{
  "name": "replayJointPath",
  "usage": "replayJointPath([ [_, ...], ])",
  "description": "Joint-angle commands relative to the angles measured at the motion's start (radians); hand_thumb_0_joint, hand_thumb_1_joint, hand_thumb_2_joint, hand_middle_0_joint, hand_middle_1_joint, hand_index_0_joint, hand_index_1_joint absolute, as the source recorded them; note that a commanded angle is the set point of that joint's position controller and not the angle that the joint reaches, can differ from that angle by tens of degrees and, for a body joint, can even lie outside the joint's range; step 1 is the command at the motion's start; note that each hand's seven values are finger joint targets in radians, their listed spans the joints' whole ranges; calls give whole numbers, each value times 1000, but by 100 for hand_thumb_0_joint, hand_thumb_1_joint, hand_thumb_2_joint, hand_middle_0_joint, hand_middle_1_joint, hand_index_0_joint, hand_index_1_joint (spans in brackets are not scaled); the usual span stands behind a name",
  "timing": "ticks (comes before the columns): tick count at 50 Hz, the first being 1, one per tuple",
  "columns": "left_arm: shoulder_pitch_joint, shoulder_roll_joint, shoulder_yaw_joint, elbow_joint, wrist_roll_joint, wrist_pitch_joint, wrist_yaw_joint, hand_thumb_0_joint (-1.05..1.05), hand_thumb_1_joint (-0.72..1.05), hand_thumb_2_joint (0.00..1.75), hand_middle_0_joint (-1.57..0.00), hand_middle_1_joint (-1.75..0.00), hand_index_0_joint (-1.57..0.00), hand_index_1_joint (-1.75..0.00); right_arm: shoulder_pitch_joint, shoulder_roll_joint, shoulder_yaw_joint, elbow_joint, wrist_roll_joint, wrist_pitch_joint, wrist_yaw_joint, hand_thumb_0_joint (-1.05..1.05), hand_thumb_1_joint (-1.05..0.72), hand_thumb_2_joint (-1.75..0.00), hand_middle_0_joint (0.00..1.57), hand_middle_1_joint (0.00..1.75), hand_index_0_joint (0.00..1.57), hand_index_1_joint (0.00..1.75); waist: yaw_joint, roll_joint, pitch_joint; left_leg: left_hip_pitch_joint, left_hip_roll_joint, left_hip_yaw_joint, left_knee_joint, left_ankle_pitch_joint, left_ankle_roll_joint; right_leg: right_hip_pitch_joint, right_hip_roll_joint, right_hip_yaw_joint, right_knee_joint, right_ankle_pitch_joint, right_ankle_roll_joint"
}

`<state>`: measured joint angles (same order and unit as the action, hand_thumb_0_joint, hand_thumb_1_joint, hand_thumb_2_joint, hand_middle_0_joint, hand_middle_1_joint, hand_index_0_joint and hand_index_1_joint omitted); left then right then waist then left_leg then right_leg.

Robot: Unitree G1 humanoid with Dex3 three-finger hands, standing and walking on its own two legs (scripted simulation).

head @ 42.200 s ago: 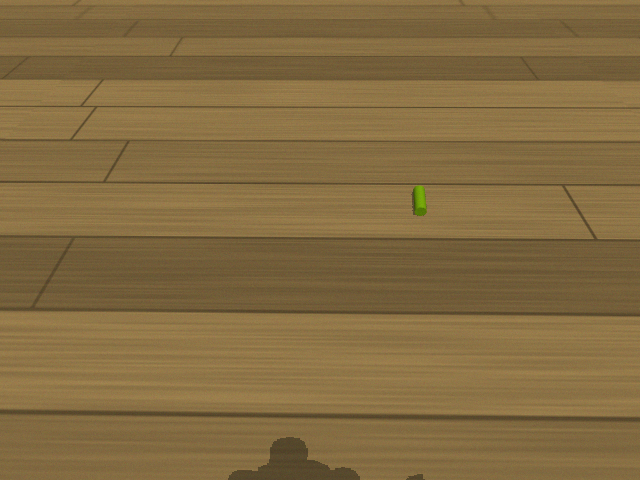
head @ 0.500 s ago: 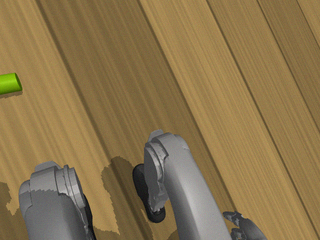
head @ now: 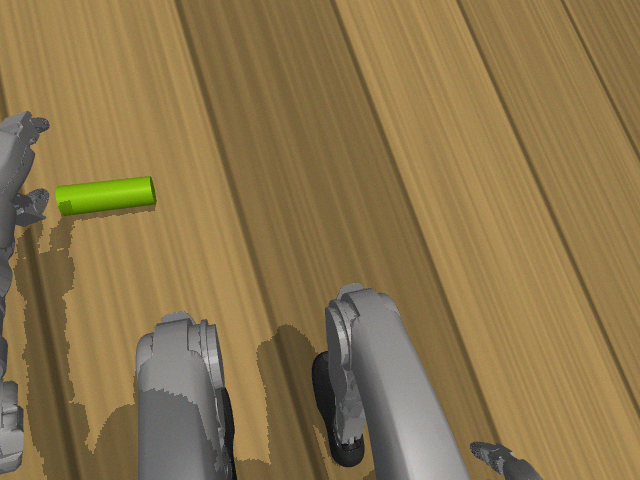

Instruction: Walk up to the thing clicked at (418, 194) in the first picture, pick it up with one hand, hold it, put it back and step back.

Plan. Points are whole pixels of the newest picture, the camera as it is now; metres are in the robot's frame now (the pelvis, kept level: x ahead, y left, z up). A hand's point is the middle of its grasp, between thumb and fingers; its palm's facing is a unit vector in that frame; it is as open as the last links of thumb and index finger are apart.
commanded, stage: home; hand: left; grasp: from above
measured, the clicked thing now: (108, 195) +0.56 +0.29 -0.36
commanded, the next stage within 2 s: none
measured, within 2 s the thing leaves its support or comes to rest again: neither
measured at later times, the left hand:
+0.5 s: hand out of the picture +0.30 +0.24 +0.09, palm faces -0.02 -0.89 -0.46, open 7.3 cm
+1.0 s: hand out of the picture +0.22 +0.20 +0.27, palm faces +0.19 -0.96 -0.22, open 7.4 cm
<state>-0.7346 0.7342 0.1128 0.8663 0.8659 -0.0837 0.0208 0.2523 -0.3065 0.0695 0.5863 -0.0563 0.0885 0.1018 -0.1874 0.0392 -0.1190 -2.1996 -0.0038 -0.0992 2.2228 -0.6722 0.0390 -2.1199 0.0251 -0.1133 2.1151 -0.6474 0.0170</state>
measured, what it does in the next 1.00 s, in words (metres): rises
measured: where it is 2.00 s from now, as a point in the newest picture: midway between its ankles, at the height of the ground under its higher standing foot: (281, 446)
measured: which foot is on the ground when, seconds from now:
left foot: down 0.00-1.00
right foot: down 0.00-1.00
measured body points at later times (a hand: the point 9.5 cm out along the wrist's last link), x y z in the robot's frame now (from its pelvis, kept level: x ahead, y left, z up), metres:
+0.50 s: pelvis +0.02 -0.01 +0.19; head +0.14 +0.03 +0.62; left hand +0.29 +0.28 +0.12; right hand +0.22 -0.23 +0.10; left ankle +0.08 +0.11 -0.36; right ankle +0.10 -0.12 -0.36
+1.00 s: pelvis +0.08 +0.00 +0.32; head +0.09 +0.01 +0.77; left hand +0.21 +0.25 +0.29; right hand +0.25 -0.22 +0.25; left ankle +0.07 +0.11 -0.36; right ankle +0.10 -0.12 -0.36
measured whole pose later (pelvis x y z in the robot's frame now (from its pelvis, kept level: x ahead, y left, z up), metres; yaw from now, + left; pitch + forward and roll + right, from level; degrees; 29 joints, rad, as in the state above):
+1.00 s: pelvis +0.08 +0.00 +0.32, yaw +8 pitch +12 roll -3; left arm 0.49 0.22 0.03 -0.09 -0.06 0.44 0.06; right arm 0.32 -0.22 0.05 0.52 0.03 -0.17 -0.19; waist -0.07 0.06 -0.20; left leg -0.75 0.01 -0.06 1.03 -0.48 0.02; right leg -0.69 0.03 -0.05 0.94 -0.45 0.00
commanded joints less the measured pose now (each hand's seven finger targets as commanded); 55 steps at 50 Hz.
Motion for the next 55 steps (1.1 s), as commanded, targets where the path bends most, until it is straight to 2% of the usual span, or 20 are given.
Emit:
replayJointPath([
  [1,-132,180,67,-310,-169,53,21,0,90,90,-20,-30,-20,-30,120,-210,-118,-41,37,-16,-33,0,-90,-90,20,30,20,30,43,253,-688,691,9,-28,-422,165,-9,366,23,-2,-304,161,-69],
  [2,-93,124,31,-333,-197,67,13,0,90,90,-20,-30,-20,-30,113,-196,-119,-44,37,-19,-35,0,-90,-90,20,30,20,30,39,246,-674,699,13,-21,-450,148,-6,402,24,3,-335,157,-64],
  [7,28,21,-6,-466,-348,126,-4,0,90,90,-20,-30,-20,-30,53,-178,-139,-56,62,-57,-57,0,-90,-90,20,30,20,30,58,214,-650,826,27,-51,-588,88,-10,504,18,11,-420,144,-50],
  [8,47,-4,-17,-487,-377,134,-4,0,90,90,-20,-30,-20,-30,46,-168,-138,-63,67,-68,-64,0,-90,-90,20,30,20,30,47,186,-628,823,24,-46,-606,66,-7,533,17,14,-452,136,-47],
  [11,146,-40,-9,-513,-454,153,15,0,90,90,-20,-30,-20,-30,1,-148,-131,-70,78,-103,-89,0,-90,-90,20,30,20,30,57,143,-545,839,17,-36,-681,-6,-2,609,16,29,-537,95,-42],
  [13,226,-79,-12,-540,-494,169,27,0,90,90,-20,-30,-20,-30,-16,-136,-128,-82,84,-125,-103,0,-90,-90,20,30,20,30,65,126,-540,887,13,-20,-723,18,-5,671,15,39,-591,101,-45],
  [14,255,-84,2,-547,-516,178,34,0,90,90,-20,-30,-20,-30,-26,-134,-127,-80,88,-135,-109,0,-90,-90,20,30,20,30,74,132,-538,923,13,-21,-746,48,-9,692,11,45,-605,114,-48],
  [15,244,-69,19,-624,-542,185,42,0,90,90,-20,-30,-20,-30,-35,-133,-125,-92,93,-145,-119,0,-90,-90,20,30,20,30,89,158,-582,970,11,-27,-776,51,-11,734,10,48,-622,122,-46],
  [16,322,-98,17,-581,-565,204,49,0,90,90,-20,-30,-20,-30,-48,-122,-121,-92,96,-153,-126,0,-90,-90,20,30,20,30,87,140,-538,983,11,-18,-797,62,-11,760,10,53,-653,124,-46],
  [17,353,-134,5,-600,-596,213,54,0,90,90,-20,-30,-20,-30,-55,-116,-119,-101,99,-161,-133,0,-90,-90,20,30,20,30,79,110,-521,990,9,-13,-814,59,-8,787,12,57,-686,118,-46],
  [19,374,-147,20,-644,-640,227,66,0,90,90,-20,-30,-20,-30,-71,-104,-114,-99,100,-176,-146,0,-90,-90,20,30,20,30,78,104,-522,1029,4,2,-838,103,-6,856,10,70,-735,146,-46],
  [22,489,-172,27,-675,-712,256,77,0,90,90,-20,-30,-20,-30,-78,-86,-105,-118,102,-198,-164,0,-90,-90,20,30,20,30,91,83,-491,1084,-1,21,-895,132,0,976,9,87,-824,164,-44],
  [28,643,-267,9,-784,-816,325,77,0,90,90,-20,-30,-20,-30,-73,-60,-88,-133,104,-233,-203,0,-90,-90,20,30,20,30,93,63,-408,1226,-1,25,-1041,166,-4,1150,9,101,-991,189,-41],
  [29,685,-273,23,-790,-832,338,78,0,90,90,-20,-30,-20,-30,-64,-62,-89,-131,104,-237,-210,0,-90,-90,20,30,20,30,96,65,-398,1262,1,22,-1066,184,-6,1176,9,98,-1013,204,-40],
  [32,772,-328,10,-843,-877,377,75,0,90,90,-20,-30,-20,-30,-53,-52,-76,-141,105,-250,-231,0,-90,-90,20,30,20,30,98,71,-344,1338,7,-1,-1148,212,-16,1230,10,86,-1067,231,-41],
  [33,799,-325,26,-855,-892,389,76,0,90,90,-20,-30,-20,-30,-45,-50,-74,-140,104,-254,-238,0,-90,-90,20,30,20,30,105,61,-337,1360,9,-3,-1165,237,-17,1262,10,83,-1086,251,-39],
  [39,992,-385,6,-972,-932,442,65,0,90,90,-20,-30,-20,-30,-5,-37,-65,-174,95,-281,-276,0,-90,-90,20,30,20,30,112,65,-237,1492,10,9,-1295,316,-25,1390,13,71,-1212,312,-38],
  [45,1165,-413,-17,-1117,-930,470,51,0,90,90,-20,-30,-20,-30,4,-23,-67,-214,84,-314,-296,0,-90,-90,20,30,20,30,131,51,-167,1565,7,20,-1373,367,-24,1476,20,58,-1295,345,-37],
  [51,1225,-422,-31,-1173,-930,481,25,0,90,90,-20,-30,-20,-30,-5,-23,-72,-229,76,-345,-306,0,-90,-90,20,30,20,30,125,-10,-108,1584,-1,35,-1393,368,-11,1508,19,53,-1348,341,-28],
  [55,1200,-416,-34,-1168,-922,481,9,0,90,90,-20,-30,-20,-30,-15,-30,-75,-222,71,-366,-308,0,-90,-90,20,30,20,30,120,-20,-71,1589,-2,37,-1404,340,-11,1495,15,56,-1359,314,-25],
])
